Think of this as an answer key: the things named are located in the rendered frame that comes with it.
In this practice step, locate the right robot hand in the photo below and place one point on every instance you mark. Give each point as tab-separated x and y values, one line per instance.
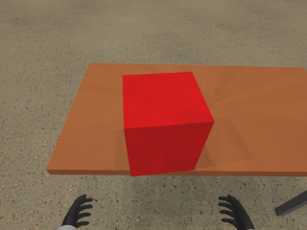
241	219

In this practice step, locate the left robot hand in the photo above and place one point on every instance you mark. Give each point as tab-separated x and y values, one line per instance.
73	215

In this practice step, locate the carton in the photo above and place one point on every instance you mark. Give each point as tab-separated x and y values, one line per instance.
166	122

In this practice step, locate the table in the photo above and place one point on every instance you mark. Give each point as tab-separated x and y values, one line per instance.
259	113

